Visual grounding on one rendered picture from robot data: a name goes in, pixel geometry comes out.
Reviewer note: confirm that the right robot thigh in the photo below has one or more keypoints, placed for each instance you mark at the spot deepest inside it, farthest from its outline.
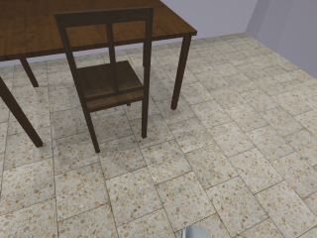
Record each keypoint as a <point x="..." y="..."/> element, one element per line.
<point x="194" y="231"/>

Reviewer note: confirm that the chair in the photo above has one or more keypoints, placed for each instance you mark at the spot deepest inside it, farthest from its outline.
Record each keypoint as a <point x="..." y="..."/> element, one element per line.
<point x="112" y="84"/>

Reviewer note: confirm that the table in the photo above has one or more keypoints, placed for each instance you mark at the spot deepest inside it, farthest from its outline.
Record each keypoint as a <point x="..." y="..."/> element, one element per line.
<point x="28" y="30"/>

